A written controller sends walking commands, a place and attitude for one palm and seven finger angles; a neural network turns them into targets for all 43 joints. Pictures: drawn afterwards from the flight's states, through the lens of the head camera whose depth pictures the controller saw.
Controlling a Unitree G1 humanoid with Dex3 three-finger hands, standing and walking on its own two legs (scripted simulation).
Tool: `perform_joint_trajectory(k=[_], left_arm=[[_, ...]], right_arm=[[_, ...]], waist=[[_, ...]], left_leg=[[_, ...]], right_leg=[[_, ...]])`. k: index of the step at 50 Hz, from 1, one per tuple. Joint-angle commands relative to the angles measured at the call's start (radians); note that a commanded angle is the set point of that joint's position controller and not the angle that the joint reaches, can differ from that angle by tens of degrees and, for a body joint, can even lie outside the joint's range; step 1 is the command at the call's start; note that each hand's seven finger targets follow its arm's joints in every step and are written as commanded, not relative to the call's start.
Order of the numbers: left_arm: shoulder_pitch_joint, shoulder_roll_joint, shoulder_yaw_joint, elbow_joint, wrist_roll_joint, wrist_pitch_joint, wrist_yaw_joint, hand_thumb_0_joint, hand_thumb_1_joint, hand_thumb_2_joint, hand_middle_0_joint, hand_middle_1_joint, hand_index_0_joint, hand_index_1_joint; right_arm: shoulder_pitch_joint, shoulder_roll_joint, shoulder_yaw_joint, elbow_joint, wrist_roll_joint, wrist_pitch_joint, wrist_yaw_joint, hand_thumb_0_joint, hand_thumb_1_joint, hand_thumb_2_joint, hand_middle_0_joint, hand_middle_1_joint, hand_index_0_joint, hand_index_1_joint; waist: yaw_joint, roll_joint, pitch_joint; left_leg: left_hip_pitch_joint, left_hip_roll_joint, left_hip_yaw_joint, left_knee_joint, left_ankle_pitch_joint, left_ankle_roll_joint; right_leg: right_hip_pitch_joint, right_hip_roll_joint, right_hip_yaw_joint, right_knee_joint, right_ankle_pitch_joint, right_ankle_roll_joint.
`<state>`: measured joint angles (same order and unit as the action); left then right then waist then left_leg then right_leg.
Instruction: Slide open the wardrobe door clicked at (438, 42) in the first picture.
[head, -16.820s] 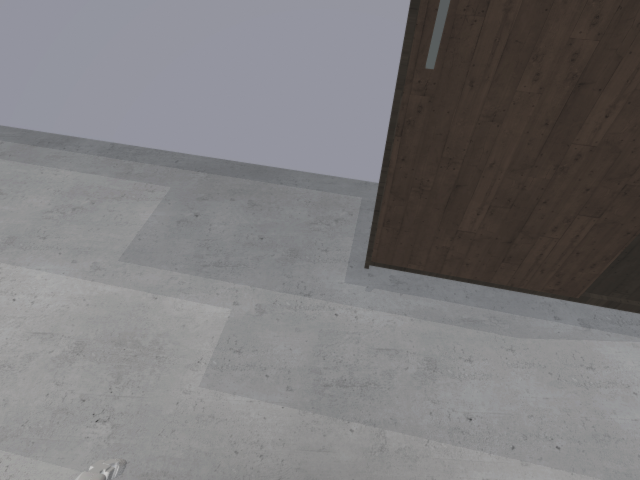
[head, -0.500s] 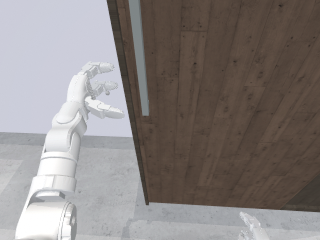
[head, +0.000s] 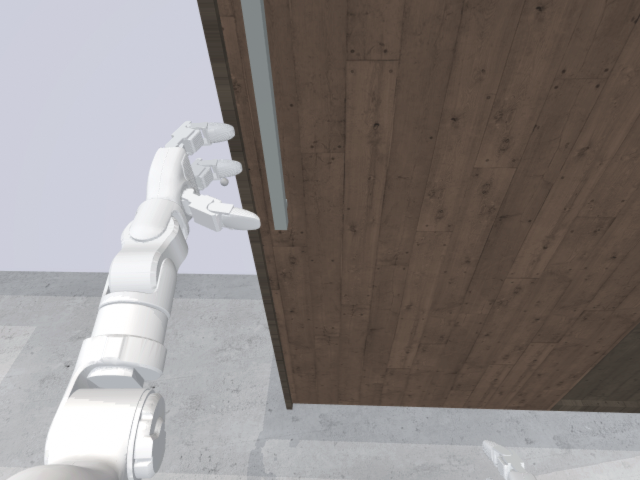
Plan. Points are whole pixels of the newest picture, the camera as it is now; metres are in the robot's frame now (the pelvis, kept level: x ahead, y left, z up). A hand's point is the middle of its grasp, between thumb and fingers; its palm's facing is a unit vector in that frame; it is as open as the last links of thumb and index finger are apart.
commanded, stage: move the hooked fingers beside the handle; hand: left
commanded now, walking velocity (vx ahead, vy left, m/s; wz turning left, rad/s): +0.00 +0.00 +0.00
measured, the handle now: (271, 124) +0.48 +0.09 +0.23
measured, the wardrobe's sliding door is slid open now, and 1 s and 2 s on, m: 0.00 0.00 0.00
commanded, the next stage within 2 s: feel for the door with the fingertips in 0.44 s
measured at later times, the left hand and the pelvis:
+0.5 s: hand (224, 175) +0.42 +0.14 +0.20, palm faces +0.03 -1.00 +0.00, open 14.0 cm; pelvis +0.00 +0.00 +0.00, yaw +0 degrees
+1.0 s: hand (252, 176) +0.42 +0.11 +0.20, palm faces +0.00 -1.00 +0.01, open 14.0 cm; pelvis +0.01 +0.01 +0.00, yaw +0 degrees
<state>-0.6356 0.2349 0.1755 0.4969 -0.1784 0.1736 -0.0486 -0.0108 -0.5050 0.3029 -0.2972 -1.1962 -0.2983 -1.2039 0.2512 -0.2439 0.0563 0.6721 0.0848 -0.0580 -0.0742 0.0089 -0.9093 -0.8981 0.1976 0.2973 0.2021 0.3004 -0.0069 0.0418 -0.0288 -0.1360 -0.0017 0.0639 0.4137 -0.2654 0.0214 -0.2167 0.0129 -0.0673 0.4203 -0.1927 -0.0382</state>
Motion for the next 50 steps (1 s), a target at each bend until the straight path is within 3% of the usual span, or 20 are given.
perform_joint_trajectory(k=[1,5,6,9,11,14,17,20,21,24,27,31,32,37,40,42,44,46,49,50], left_arm=[[-0.578,0.149,0.004,-0.251,-0.001,-0.088,0.001,0.0,-0.5,0.3,-0.3,-1.2,-0.3,-1.2],[-0.539,0.202,0.063,-0.144,-0.012,-0.084,-0.002,0.0,-0.5,0.3,-0.3,-1.2,-0.3,-1.2],[-0.556,0.198,0.052,-0.144,-0.007,-0.085,-0.005,0.0,-0.5,0.3,-0.3,-1.2,-0.3,-1.2],[-0.491,0.219,0.079,-0.118,-0.003,-0.094,-0.009,0.0,-0.5,0.3,-0.3,-1.2,-0.3,-1.2],[-0.536,0.155,0.018,-0.126,-0.008,-0.1,-0.022,0.0,-0.5,0.3,-0.3,-1.2,-0.3,-1.2],[-0.519,0.201,0.061,-0.135,-0.012,-0.108,-0.02,0.0,-0.5,0.3,-0.3,-1.2,-0.3,-1.2],[-0.566,0.185,0.041,-0.131,-0.008,-0.109,-0.015,0.0,-0.5,0.3,-0.3,-1.2,-0.3,-1.2],[-0.575,0.23,0.075,-0.172,-0.002,-0.122,-0.008,0.0,-0.5,0.3,-0.3,-1.2,-0.3,-1.2],[-0.581,0.197,0.048,-0.189,-0.001,-0.127,-0.011,0.0,-0.5,0.3,-0.3,-1.2,-0.3,-1.2],[-0.511,0.212,0.072,-0.146,-0.007,-0.118,-0.015,0.0,-0.5,0.3,-0.3,-1.2,-0.3,-1.2],[-0.528,0.215,0.072,-0.132,-0.004,-0.101,-0.023,0.0,-0.5,0.3,-0.3,-1.2,-0.3,-1.2],[-0.547,0.122,0.001,-0.223,-0.015,-0.107,-0.028,0.0,-0.5,0.3,-0.3,-1.2,-0.3,-1.2],[-0.521,0.135,0.019,-0.223,-0.018,-0.106,-0.023,0.0,-0.5,0.3,-0.3,-1.2,-0.3,-1.2],[-0.501,0.068,-0.027,-0.251,-0.012,-0.08,0.006,0.0,-0.5,0.3,-0.3,-1.2,-0.3,-1.2],[-0.513,0.09,-0.012,-0.249,-0.001,-0.057,0.037,0.0,-0.5,0.3,-0.3,-1.2,-0.3,-1.2],[-0.542,0.05,-0.038,-0.273,0.007,-0.05,0.058,0.0,-0.5,0.3,-0.3,-1.2,-0.3,-1.2],[-0.514,0.074,-0.009,-0.283,0.009,-0.053,0.076,0.0,-0.5,0.3,-0.3,-1.2,-0.3,-1.2],[-0.529,0.053,-0.026,-0.288,0.012,-0.051,0.084,0.0,-0.5,0.3,-0.3,-1.2,-0.3,-1.2],[-0.491,0.097,0.009,-0.234,0.028,-0.044,0.094,0.0,-0.5,0.3,-0.3,-1.2,-0.3,-1.2],[-0.52,0.06,-0.026,-0.234,0.029,-0.041,0.093,0.0,-0.5,0.3,-0.3,-1.2,-0.3,-1.2]], right_arm=[[-0.113,-0.104,-0.04,-0.147,-0.003,-0.063,-0.013,0.0,-0.9,-0.9,0.2,0.3,0.2,0.3],[-0.098,-0.115,-0.041,-0.132,-0.006,-0.064,-0.017,0.0,-0.9,-0.9,0.2,0.3,0.2,0.3],[-0.1,-0.113,-0.039,-0.134,-0.005,-0.064,-0.016,0.0,-0.9,-0.9,0.2,0.3,0.2,0.3],[-0.094,-0.115,-0.044,-0.142,-0.004,-0.062,-0.01,0.0,-0.9,-0.9,0.2,0.3,0.2,0.3],[-0.091,-0.111,-0.04,-0.141,0.0,-0.063,-0.008,0.0,-0.9,-0.9,0.2,0.3,0.2,0.3],[-0.092,-0.117,-0.047,-0.147,-0.001,-0.063,-0.009,0.0,-0.9,-0.9,0.2,0.3,0.2,0.3],[-0.082,-0.115,-0.044,-0.138,-0.002,-0.064,-0.01,0.0,-0.9,-0.9,0.2,0.3,0.2,0.3],[-0.088,-0.115,-0.044,-0.145,-0.006,-0.064,-0.01,0.0,-0.9,-0.9,0.2,0.3,0.2,0.3],[-0.088,-0.11,-0.044,-0.146,-0.005,-0.066,-0.009,0.0,-0.9,-0.9,0.2,0.3,0.2,0.3],[-0.082,-0.118,-0.048,-0.145,-0.005,-0.062,-0.007,0.0,-0.9,-0.9,0.2,0.3,0.2,0.3],[-0.074,-0.118,-0.045,-0.14,-0.004,-0.059,-0.008,0.0,-0.9,-0.9,0.2,0.3,0.2,0.3],[-0.086,-0.109,-0.049,-0.155,-0.004,-0.068,-0.002,0.0,-0.9,-0.9,0.2,0.3,0.2,0.3],[-0.083,-0.109,-0.05,-0.152,-0.005,-0.068,-0.001,0.0,-0.9,-0.9,0.2,0.3,0.2,0.3],[-0.098,-0.103,-0.048,-0.145,-0.009,-0.062,0.006,0.0,-0.9,-0.9,0.2,0.3,0.2,0.3],[-0.109,-0.105,-0.048,-0.141,-0.011,-0.049,0.005,0.0,-0.9,-0.9,0.2,0.3,0.2,0.3],[-0.116,-0.095,-0.044,-0.145,-0.014,-0.047,0.006,0.0,-0.9,-0.9,0.2,0.3,0.2,0.3],[-0.118,-0.096,-0.048,-0.148,-0.021,-0.041,0.005,0.0,-0.9,-0.9,0.2,0.3,0.2,0.3],[-0.123,-0.09,-0.041,-0.149,-0.022,-0.036,0.006,0.0,-0.9,-0.9,0.2,0.3,0.2,0.3],[-0.124,-0.093,-0.042,-0.147,-0.021,-0.02,0.004,0.0,-0.9,-0.9,0.2,0.3,0.2,0.3],[-0.121,-0.089,-0.037,-0.145,-0.022,-0.018,0.004,0.0,-0.9,-0.9,0.2,0.3,0.2,0.3]], waist=[[-0.015,-0.015,-0.262],[-0.004,-0.087,-0.246],[-0.003,-0.048,-0.253],[0.014,-0.07,-0.275],[-0.009,-0.067,-0.244],[0.006,-0.067,-0.274],[-0.011,-0.076,-0.263],[0.004,-0.039,-0.295],[-0.003,-0.025,-0.308],[0.009,-0.09,-0.291],[0.001,-0.044,-0.267],[-0.005,-0.015,-0.311],[-0.001,-0.042,-0.322],[-0.001,-0.05,-0.289],[0.001,-0.066,-0.256],[-0.001,-0.049,-0.274],[0.015,-0.073,-0.297],[0.007,-0.079,-0.294],[0.021,-0.065,-0.27],[0.006,-0.054,-0.258]], left_leg=[[0.037,0.011,-0.054,-0.046,0.204,0.015],[0.002,0.009,-0.057,-0.053,0.178,0.019],[0.0,0.007,-0.053,-0.05,0.182,0.018],[0.001,0.009,-0.052,-0.047,0.222,0.018],[0.001,0.009,-0.052,-0.047,0.211,0.016],[0.011,0.01,-0.052,-0.044,0.221,0.017],[0.004,0.01,-0.055,-0.043,0.202,0.018],[0.012,0.007,-0.052,-0.044,0.229,0.019],[0.029,0.007,-0.051,-0.039,0.25,0.018],[0.013,0.012,-0.051,-0.043,0.264,0.018],[0.002,0.008,-0.047,-0.044,0.243,0.017],[0.055,0.009,-0.053,-0.032,0.297,0.013],[0.058,0.012,-0.057,-0.029,0.309,0.012],[0.063,0.014,-0.06,-0.029,0.321,0.005],[0.046,0.014,-0.06,-0.042,0.282,0.006],[0.055,0.012,-0.061,-0.038,0.285,0.003],[0.059,0.013,-0.06,-0.038,0.315,0.002],[0.052,0.012,-0.057,-0.04,0.316,0.002],[0.036,0.015,-0.052,-0.047,0.3,0.0],[0.038,0.012,-0.051,-0.048,0.298,0.001]], right_leg=[[0.122,-0.029,0.057,-0.046,0.195,0.011],[0.134,-0.029,0.058,-0.054,0.175,0.015],[0.135,-0.032,0.062,-0.051,0.185,0.013],[0.162,-0.031,0.058,-0.042,0.226,0.011],[0.132,-0.029,0.054,-0.044,0.224,0.011],[0.146,-0.029,0.055,-0.041,0.225,0.011],[0.128,-0.027,0.057,-0.044,0.21,0.013],[0.163,-0.03,0.063,-0.039,0.238,0.01],[0.16,-0.029,0.062,-0.034,0.259,0.009],[0.173,-0.026,0.053,-0.033,0.278,0.012],[0.151,-0.027,0.058,-0.039,0.264,0.01],[0.145,-0.023,0.05,-0.027,0.299,0.005],[0.15,-0.021,0.047,-0.023,0.307,0.005],[0.125,-0.018,0.038,-0.02,0.301,0.006],[0.119,-0.019,0.039,-0.034,0.256,0.008],[0.118,-0.019,0.04,-0.029,0.256,0.006],[0.15,-0.02,0.039,-0.025,0.282,0.006],[0.155,-0.02,0.041,-0.023,0.296,0.007],[0.156,-0.021,0.043,-0.029,0.275,0.007],[0.146,-0.022,0.044,-0.033,0.276,0.007]])
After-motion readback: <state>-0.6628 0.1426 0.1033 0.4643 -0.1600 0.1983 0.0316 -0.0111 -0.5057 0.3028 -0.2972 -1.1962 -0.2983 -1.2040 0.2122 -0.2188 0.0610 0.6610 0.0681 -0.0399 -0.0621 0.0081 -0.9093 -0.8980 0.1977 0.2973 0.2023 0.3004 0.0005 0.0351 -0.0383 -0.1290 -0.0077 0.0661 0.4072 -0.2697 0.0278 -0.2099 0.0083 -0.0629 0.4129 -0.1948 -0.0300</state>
